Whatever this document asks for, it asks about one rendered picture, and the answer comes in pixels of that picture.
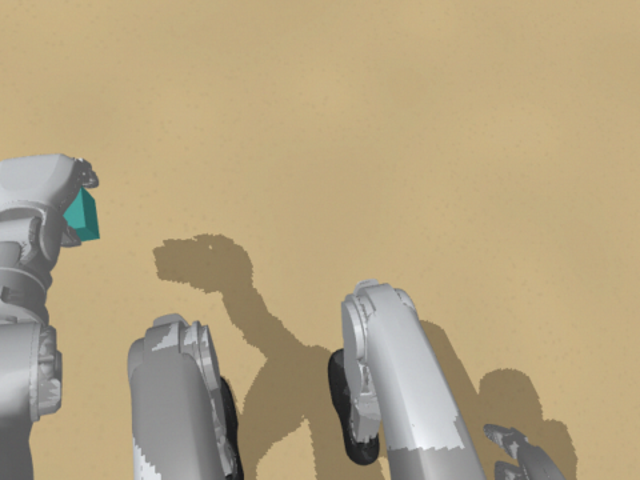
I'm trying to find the right robot hand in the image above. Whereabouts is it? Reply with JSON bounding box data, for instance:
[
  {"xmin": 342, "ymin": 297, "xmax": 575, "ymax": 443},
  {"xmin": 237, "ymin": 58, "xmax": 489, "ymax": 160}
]
[{"xmin": 483, "ymin": 424, "xmax": 566, "ymax": 480}]

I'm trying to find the cube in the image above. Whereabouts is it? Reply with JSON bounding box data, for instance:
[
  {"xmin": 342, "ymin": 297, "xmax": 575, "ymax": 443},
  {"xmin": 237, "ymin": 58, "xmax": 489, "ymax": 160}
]
[{"xmin": 63, "ymin": 186, "xmax": 100, "ymax": 242}]

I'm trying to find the left robot foot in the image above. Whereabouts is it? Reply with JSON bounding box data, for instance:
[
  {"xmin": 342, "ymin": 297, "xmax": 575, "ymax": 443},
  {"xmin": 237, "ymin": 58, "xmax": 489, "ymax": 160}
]
[{"xmin": 220, "ymin": 376, "xmax": 244, "ymax": 480}]

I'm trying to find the right robot foot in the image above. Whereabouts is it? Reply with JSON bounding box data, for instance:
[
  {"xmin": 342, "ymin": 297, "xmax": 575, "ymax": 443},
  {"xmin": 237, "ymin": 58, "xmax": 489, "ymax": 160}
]
[{"xmin": 328, "ymin": 348, "xmax": 380, "ymax": 466}]

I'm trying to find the left robot arm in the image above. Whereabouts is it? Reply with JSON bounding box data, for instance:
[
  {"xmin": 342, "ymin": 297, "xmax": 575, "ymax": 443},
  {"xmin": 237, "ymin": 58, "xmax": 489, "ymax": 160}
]
[{"xmin": 0, "ymin": 201, "xmax": 64, "ymax": 480}]

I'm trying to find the left robot hand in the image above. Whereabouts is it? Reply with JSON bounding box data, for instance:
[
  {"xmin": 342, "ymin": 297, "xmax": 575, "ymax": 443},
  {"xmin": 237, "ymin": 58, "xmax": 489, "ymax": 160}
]
[{"xmin": 0, "ymin": 154, "xmax": 99, "ymax": 248}]

